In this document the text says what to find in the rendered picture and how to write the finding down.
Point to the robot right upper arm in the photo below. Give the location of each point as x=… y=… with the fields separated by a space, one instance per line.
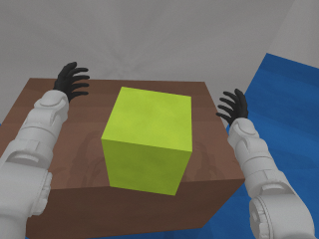
x=279 y=216

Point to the carton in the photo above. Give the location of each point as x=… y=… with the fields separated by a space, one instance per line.
x=147 y=141

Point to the robot left hand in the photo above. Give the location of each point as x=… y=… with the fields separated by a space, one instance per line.
x=66 y=78

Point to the robot left forearm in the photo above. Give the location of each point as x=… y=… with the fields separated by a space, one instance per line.
x=34 y=143

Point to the robot right hand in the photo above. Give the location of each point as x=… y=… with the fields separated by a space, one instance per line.
x=239 y=107

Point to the robot right forearm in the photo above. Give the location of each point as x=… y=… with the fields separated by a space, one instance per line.
x=261 y=174

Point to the pedestal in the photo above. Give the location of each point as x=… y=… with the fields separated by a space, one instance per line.
x=83 y=205

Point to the robot left upper arm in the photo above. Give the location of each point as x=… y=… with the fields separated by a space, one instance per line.
x=24 y=191

